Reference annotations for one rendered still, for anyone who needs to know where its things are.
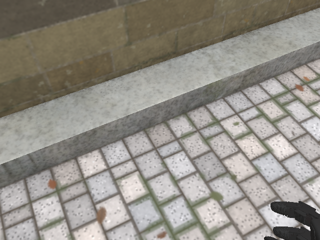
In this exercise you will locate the right robot hand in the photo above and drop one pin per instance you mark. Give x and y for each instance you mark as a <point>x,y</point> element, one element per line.
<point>304,214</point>

